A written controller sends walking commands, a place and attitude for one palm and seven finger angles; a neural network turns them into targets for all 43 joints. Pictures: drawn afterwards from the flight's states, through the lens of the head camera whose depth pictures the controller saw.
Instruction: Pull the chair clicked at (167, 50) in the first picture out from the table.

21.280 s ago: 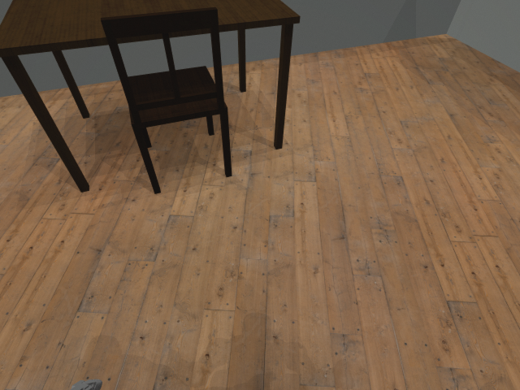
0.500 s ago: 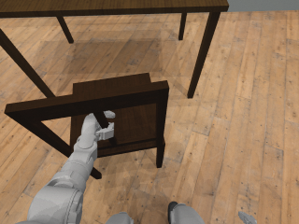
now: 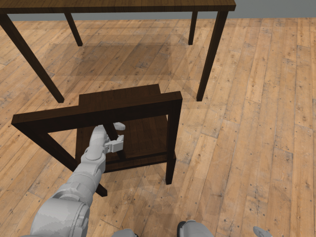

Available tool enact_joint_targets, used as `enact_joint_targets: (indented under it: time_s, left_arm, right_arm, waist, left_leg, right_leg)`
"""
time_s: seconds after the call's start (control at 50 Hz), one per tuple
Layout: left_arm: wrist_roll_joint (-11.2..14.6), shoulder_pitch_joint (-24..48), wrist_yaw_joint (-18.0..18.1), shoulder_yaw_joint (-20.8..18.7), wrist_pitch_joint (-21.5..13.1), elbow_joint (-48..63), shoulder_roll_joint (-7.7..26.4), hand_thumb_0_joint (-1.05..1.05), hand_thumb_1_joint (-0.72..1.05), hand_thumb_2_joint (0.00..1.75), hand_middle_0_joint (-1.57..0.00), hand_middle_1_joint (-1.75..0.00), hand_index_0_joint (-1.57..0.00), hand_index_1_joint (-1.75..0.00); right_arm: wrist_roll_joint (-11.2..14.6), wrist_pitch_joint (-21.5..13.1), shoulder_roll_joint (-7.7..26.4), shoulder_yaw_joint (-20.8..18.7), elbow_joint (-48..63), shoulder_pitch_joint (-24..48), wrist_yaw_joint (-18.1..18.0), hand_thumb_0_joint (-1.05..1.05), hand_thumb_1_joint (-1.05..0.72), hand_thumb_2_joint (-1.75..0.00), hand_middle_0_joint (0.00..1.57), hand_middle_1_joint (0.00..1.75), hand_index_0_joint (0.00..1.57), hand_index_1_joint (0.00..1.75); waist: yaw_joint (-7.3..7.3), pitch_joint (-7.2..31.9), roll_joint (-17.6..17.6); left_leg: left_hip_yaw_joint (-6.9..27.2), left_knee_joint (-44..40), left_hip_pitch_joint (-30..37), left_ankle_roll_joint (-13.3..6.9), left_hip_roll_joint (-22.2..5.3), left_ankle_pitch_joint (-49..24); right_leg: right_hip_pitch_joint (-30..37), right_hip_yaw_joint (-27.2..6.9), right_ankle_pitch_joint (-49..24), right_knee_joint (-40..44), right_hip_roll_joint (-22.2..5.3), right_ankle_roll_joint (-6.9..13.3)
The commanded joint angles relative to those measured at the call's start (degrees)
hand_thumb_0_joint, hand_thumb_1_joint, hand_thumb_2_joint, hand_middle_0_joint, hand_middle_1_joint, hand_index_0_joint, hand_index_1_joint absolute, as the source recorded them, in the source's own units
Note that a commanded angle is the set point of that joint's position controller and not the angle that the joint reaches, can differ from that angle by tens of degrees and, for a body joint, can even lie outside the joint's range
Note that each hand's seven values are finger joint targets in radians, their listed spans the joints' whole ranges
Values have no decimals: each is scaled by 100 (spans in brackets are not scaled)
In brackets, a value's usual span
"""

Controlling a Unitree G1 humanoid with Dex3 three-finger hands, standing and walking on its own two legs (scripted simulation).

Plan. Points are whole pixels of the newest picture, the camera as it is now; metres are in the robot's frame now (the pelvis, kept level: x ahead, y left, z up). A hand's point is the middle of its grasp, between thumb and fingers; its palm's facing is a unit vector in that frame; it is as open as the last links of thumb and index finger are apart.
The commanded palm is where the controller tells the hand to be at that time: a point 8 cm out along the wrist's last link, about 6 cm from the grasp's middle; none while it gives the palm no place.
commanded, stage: stop walking, hand still on the chair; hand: left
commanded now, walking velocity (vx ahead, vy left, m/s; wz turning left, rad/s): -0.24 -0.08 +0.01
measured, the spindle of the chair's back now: (116, 141) +0.40 +0.14 -0.10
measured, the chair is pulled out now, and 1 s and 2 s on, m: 0.55 0.62 0.62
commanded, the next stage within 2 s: open the thumb and straighten the fingers in 1.06 s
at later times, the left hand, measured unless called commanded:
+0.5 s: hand (117, 167) +0.30 +0.12 -0.06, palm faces -0.02 -0.98 -0.19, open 5.5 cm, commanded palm +0.28 +0.17 -0.03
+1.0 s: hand (117, 167) +0.30 +0.12 -0.05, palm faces -0.04 -0.98 -0.18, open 5.5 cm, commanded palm +0.28 +0.17 -0.03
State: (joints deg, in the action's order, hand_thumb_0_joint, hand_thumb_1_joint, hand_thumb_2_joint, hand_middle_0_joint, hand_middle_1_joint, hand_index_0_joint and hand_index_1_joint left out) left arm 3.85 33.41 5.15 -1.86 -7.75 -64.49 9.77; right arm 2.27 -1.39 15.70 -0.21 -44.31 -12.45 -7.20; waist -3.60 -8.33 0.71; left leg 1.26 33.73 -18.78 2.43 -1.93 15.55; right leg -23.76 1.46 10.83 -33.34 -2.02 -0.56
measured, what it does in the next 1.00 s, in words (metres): stands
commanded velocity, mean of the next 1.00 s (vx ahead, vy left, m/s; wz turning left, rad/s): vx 0.03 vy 0.00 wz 0.00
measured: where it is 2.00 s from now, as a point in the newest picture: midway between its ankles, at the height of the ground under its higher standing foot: outside the picture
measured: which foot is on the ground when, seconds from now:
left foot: down 0.00-1.00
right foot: down 0.00-1.00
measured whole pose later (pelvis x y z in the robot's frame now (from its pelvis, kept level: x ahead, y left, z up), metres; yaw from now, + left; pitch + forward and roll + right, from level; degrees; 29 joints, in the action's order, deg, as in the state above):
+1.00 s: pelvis +0.04 +0.00 +0.01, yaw -2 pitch -2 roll +0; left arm 1.4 0.7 6.2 4.8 -3.0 -34.8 7.2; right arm 0.8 1.2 11.9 1.5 -37.9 -11.3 -5.5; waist -1.5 -3.2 0.7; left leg 0.3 25.0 -7.2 2.2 -2.2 16.2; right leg -13.5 1.0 10.9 -26.0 -1.6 -0.7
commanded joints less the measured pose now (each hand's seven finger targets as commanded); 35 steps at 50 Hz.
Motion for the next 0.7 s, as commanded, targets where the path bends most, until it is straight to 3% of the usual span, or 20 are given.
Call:
enact_joint_targets:
  time_s: [0.0,0.02,0.06,0.1,0.14,0.18,0.22,0.28,0.36,0.38,0.42,0.48,0.5,0.58,0.62,0.68]
  left_arm:
    - [-82,1929,-14,-69,-411,1279,933,0,90,90,-50,-145,-50,-145]
    - [-133,1571,-16,-77,-465,2289,920,0,90,90,-50,-145,-50,-145]
    - [-135,1197,12,37,-363,2505,740,0,90,90,-50,-145,-50,-145]
    - [-130,894,51,55,-244,2592,840,0,90,90,-50,-145,-50,-145]
    - [-172,652,110,-62,-199,2608,975,0,90,90,-50,-145,-50,-145]
    - [-216,521,135,-107,-220,2830,981,0,90,90,-50,-145,-50,-145]
    - [-237,250,138,-139,-236,2937,972,0,90,90,-50,-145,-50,-145]
    - [-246,-149,113,14,-246,2932,717,0,90,90,-50,-145,-50,-145]
    - [-291,-704,113,86,-243,3030,607,0,90,90,-50,-145,-50,-145]
    - [-292,-792,107,116,-241,3090,568,0,90,90,-50,-145,-50,-145]
    - [-294,-1038,116,143,-227,3236,555,0,90,90,-50,-145,-50,-145]
    - [-303,-1336,97,228,-202,3465,454,0,90,90,-50,-145,-50,-145]
    - [-284,-1447,90,267,-190,3570,490,0,90,90,-50,-145,-50,-145]
    - [-300,-1694,79,344,-152,3791,380,0,90,90,-50,-145,-50,-145]
    - [-297,-1803,82,338,-122,3906,412,0,90,90,-50,-145,-50,-145]
    - [-294,-1892,72,395,-87,4063,342,0,90,90,-50,-145,-50,-145]
  right_arm:
    - [-38,-186,683,-156,593,-167,-58,0,-90,-90,20,30,20,30]
    - [-78,-158,608,-178,957,-110,7,0,-90,-90,20,30,20,30]
    - [-25,-158,527,-123,1093,-12,12,0,-90,-90,20,30,20,30]
    - [13,-156,502,-121,1080,-95,-12,0,-90,-90,20,30,20,30]
    - [-30,-152,467,-105,1041,-134,2,0,-90,-90,20,30,20,30]
    - [-91,-176,416,-83,992,-68,9,0,-90,-90,20,30,20,30]
    - [-134,-220,419,-67,934,11,-12,0,-90,-90,20,30,20,30]
    - [-123,-211,368,-45,980,104,3,0,-90,-90,20,30,20,30]
    - [-131,-221,341,-54,1003,163,5,0,-90,-90,20,30,20,30]
    - [-131,-221,335,-62,1014,192,7,0,-90,-90,20,30,20,30]
    - [-125,-235,360,-78,1009,193,5,0,-90,-90,20,30,20,30]
    - [-126,-236,370,-97,1095,284,33,0,-90,-90,20,30,20,30]
    - [-117,-246,376,-105,1065,276,25,0,-90,-90,20,30,20,30]
    - [-141,-189,350,-102,1192,360,66,0,-90,-90,20,30,20,30]
    - [-147,-164,355,-100,1194,367,57,0,-90,-90,20,30,20,30]
    - [-153,-107,321,-84,1292,431,80,0,-90,-90,20,30,20,30]
  waist:
    - [307,2325,1112]
    - [350,2501,1051]
    - [328,2543,593]
    - [258,2348,98]
    - [235,2200,-378]
    - [194,2164,-403]
    - [209,1970,-100]
    - [265,1701,-305]
    - [301,1567,-234]
    - [299,1597,-294]
    - [291,1659,-73]
    - [304,1899,-145]
    - [275,1925,37]
    - [288,1992,-73]
    - [277,2011,83]
    - [278,2020,-64]
  left_leg:
    - [935,-888,144,-727,-1338,-1718]
    - [914,-880,62,-736,-1291,-1367]
    - [571,-715,-36,-537,-957,-600]
    - [237,-679,-56,-349,-483,907]
    - [-10,-306,370,-292,-120,1297]
    - [-22,-237,726,-307,-42,972]
    - [195,-636,739,-390,-165,877]
    - [244,-891,549,-407,-240,808]
    - [200,-1078,631,-401,-283,299]
    - [184,-1041,719,-389,-300,34]
    - [173,-1093,834,-366,-358,-496]
    - [142,-1021,998,-302,-434,-1359]
    - [142,-1055,1066,-304,-444,-1598]
    - [98,-990,1149,-239,-445,-1837]
    - [92,-1021,1236,-246,-462,-2046]
    - [92,-1024,1244,-237,-461,-2018]
  right_leg:
    - [1356,-139,324,-270,-197,-1]
    - [1697,-183,389,-203,-204,7]
    - [1957,-338,233,196,-300,59]
    - [1631,-713,1348,824,-509,152]
    - [964,-1037,2385,1461,-796,259]
    - [753,-1038,2412,1604,-897,282]
    - [803,-842,2068,1469,-681,177]
    - [940,-802,1956,1446,-570,120]
    - [1064,-698,1345,1400,-484,120]
    - [1118,-699,1046,1364,-493,142]
    - [1284,-575,313,1186,-443,153]
    - [1648,-472,-961,857,-438,194]
    - [1718,-405,-1281,807,-433,181]
    - [1819,-408,-1766,734,-462,213]
    - [1820,-366,-1961,691,-454,211]
    - [1879,-371,-1991,722,-459,213]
